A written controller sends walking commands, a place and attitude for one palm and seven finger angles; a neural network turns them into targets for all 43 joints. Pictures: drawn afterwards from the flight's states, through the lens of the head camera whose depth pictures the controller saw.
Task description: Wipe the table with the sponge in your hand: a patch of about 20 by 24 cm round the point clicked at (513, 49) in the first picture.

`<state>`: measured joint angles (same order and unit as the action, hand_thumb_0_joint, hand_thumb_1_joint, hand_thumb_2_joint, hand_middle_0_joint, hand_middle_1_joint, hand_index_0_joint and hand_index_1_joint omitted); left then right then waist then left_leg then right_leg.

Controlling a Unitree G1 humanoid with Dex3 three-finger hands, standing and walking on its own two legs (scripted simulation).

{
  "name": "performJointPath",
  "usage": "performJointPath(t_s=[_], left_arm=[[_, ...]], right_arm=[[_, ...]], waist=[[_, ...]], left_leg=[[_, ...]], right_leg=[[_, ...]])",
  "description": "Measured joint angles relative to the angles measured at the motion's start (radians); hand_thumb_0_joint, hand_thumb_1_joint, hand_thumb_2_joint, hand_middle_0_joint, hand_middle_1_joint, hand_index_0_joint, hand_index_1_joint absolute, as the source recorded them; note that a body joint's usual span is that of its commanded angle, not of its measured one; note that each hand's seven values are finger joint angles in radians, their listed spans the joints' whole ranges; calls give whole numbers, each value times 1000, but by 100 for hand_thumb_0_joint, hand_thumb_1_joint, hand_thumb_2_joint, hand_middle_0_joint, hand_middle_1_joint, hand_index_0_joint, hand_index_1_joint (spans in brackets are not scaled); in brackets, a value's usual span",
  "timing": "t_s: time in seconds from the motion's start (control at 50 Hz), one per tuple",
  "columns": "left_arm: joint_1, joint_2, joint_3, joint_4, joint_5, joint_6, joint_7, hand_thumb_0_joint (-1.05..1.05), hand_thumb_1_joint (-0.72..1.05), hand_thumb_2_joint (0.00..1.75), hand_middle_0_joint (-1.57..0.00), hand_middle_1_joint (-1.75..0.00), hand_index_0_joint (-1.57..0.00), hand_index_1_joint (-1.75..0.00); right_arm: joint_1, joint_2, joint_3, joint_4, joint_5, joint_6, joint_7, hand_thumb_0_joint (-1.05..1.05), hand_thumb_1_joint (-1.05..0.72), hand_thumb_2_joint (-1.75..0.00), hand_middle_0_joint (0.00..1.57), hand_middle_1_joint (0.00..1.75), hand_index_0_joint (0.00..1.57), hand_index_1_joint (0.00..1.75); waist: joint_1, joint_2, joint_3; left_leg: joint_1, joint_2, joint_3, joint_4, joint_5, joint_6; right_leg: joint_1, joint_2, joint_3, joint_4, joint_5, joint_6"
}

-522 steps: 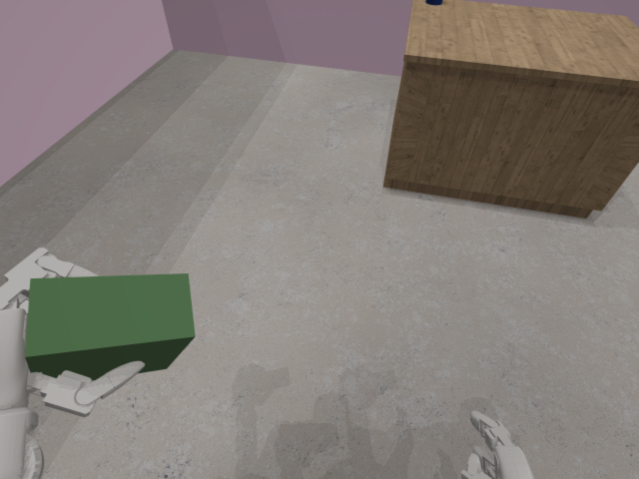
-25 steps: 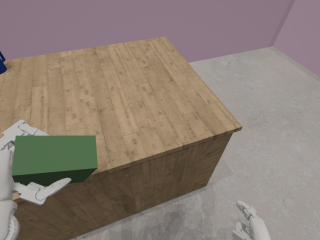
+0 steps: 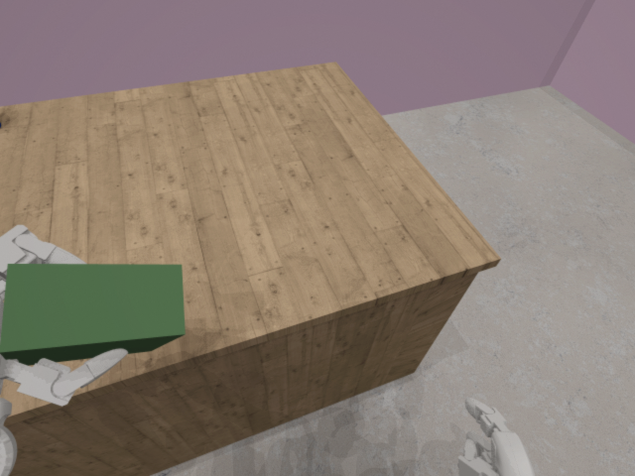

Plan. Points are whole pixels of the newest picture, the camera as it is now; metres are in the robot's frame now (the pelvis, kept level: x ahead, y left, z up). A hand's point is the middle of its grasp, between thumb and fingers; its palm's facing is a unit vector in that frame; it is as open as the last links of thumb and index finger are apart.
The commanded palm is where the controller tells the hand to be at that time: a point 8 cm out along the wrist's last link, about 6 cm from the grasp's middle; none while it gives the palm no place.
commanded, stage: shuffle to correct the standing spot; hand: left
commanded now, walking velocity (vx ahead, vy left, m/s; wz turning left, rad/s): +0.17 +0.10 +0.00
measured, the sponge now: (119, 315) +0.23 +0.21 +0.15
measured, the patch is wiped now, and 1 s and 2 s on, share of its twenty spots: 0.00 0.00 0.00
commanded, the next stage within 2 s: come to a stop and stand still in 0.40 s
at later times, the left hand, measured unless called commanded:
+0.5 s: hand (80, 284) +0.24 +0.24 +0.17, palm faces +0.39 -0.83 -0.39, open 10.2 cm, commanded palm +0.19 +0.29 +0.19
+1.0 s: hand (44, 259) +0.26 +0.29 +0.18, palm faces +0.37 -0.86 -0.37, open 10.2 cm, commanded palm +0.21 +0.32 +0.19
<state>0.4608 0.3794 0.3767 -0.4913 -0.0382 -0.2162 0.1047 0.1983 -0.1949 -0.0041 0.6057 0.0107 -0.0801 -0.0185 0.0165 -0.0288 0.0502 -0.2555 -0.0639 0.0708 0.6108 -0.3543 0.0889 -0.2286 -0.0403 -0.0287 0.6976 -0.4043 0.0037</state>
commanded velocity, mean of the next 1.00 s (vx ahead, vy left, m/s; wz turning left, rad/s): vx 0.04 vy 0.01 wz -0.03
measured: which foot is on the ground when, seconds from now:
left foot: down 0.00-0.24, up 0.26-0.52, down 0.54-1.00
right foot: up 0.00-0.22, down 0.24-1.00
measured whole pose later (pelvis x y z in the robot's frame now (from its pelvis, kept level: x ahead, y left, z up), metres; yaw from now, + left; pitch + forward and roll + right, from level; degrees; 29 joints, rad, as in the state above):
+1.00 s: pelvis +0.04 +0.04 +0.02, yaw -1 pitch -2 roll -1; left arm 0.43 0.37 0.35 -0.51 -0.04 -0.15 0.10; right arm 0.18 -0.14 0.05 0.59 0.00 -0.13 -0.04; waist 0.03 -0.03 0.08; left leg -0.22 0.07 0.04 0.45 -0.20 -0.03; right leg -0.20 -0.02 -0.06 0.40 -0.16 0.01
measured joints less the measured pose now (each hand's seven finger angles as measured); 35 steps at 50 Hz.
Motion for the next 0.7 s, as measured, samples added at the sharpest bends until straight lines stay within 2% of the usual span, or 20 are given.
performJointPath(t_s=[0.06, 0.1, 0.14, 0.2, 0.24, 0.28, 0.32, 0.36, 0.4, 0.48, 0.54, 0.58, 0.6, 0.7], left_arm=[[-17, -6, -3, 18, 15, 25, 3, -1, -50, 101, -70, -135, -73, -135], [-11, -4, -7, 14, 18, 34, 1, -1, -50, 101, -70, -135, -73, -135], [7, 0, -11, 6, 17, 30, -1, -1, -50, 101, -70, -135, -73, -135], [35, 13, -8, 3, 14, 15, -5, -1, -50, 101, -70, -135, -73, -135], [37, 35, 1, 6, 12, 3, -6, -1, -50, 101, -70, -135, -73, -135], [9, 29, 3, 25, 6, -9, -11, -1, -50, 101, -70, -135, -73, -135], [-8, 3, 3, 43, -2, -10, -16, -1, -50, 101, -70, -135, -73, -135], [-9, -28, 0, 55, 1, -6, -14, -1, -50, 101, -70, -135, -73, -135], [-6, -48, -7, 53, 7, 3, -6, -1, -50, 101, -70, -135, -73, -135], [6, -53, -34, 22, 17, 11, 8, -1, -50, 101, -70, -135, -73, -135], [7, -36, -43, -15, 18, 3, 8, -1, -50, 101, -70, -135, -73, -135], [-17, -8, -33, -13, 18, -4, 4, -1, -50, 101, -70, -135, -73, -135], [-25, 3, -24, -5, 16, -4, 2, -1, -50, 101, -70, -135, -73, -135], [-30, 23, 12, 25, 7, 16, -5, -1, -50, 101, -70, -135, -73, -135]], right_arm=[[-7, 9, -7, -5, -11, -6, 1, 1, -91, -90, 20, 30, 20, 30], [0, 14, -4, -10, -10, -12, 2, 1, -91, -90, 20, 30, 20, 30], [13, 14, 1, -15, -8, -17, 0, 1, -91, -90, 20, 30, 20, 30], [32, 6, 8, -18, -9, -15, -7, 1, -91, -90, 20, 30, 21, 30], [47, -3, 9, -19, -10, -10, -12, 1, -91, -90, 20, 30, 21, 30], [32, -17, -2, 10, -8, 1, -9, 1, -91, -90, 20, 30, 21, 30], [22, -21, -14, 36, -6, 13, 1, 1, -91, -90, 20, 30, 21, 30], [21, -25, -16, 44, -7, 16, 7, 1, -91, -90, 20, 30, 21, 30], [21, -27, -15, 42, -10, 10, 2, 1, -91, -90, 20, 30, 20, 30], [22, -35, -16, 23, -20, -25, -16, 1, -91, -90, 20, 30, 20, 30], [16, -60, -31, -6, -17, -49, -28, 1, -91, -90, 20, 30, 20, 30], [-6, -52, -42, -1, -8, -48, -33, 1, -91, -90, 20, 30, 20, 30], [-15, -46, -41, 1, -3, -44, -33, 1, -91, -90, 20, 30, 20, 30], [-21, -4, -8, -13, 1, -44, -25, 1, -91, -90, 20, 30, 20, 30]], waist=[[-7, -1, 19], [-18, 5, 18], [-24, 14, 13], [-24, 33, 9], [-28, 46, 4], [-22, 74, 15], [-5, 62, 14], [3, 38, 7], [7, 10, 1], [8, -33, 5], [-1, 1, 12], [-5, -2, 28], [-6, -3, 31], [-19, 8, 22]], left_leg=[[39, -18, 8, -56, 35, 6], [58, -24, 1, -100, 58, 7], [70, -26, -7, -133, 73, 5], [75, -27, -15, -135, 70, -1], [42, -27, -33, -52, 26, -6], [-43, -7, -58, 163, -38, -23], [-131, 0, -69, 373, -53, -45], [-192, 30, -65, 460, -22, -58], [-207, 67, -57, 404, 0, -60], [-109, 107, -34, 81, 50, -52], [-7, 122, -48, -102, 124, -44], [5, 119, -43, -86, 135, -108], [10, 117, -38, -78, 125, -123], [24, 122, -32, -91, 112, -122]], right_leg=[[-106, 8, 12, 227, -43, -18], [-162, 13, -10, 264, -33, -21], [-192, 15, -38, 205, -1, -23], [-164, 19, -76, 8, 66, -24], [-104, 25, -89, -140, 150, -41], [-105, 41, -116, -119, 182, -71], [-101, 43, -112, -110, 170, -82], [-91, 38, -100, -129, 172, -82], [-84, 27, -83, -151, 182, -76], [-67, -1, -48, -166, 183, -58], [-65, 11, -44, -127, 156, -35], [-59, 2, -33, -97, 134, -21], [-52, -1, -28, -98, 134, -13], [-11, 6, -24, -173, 166, 1]])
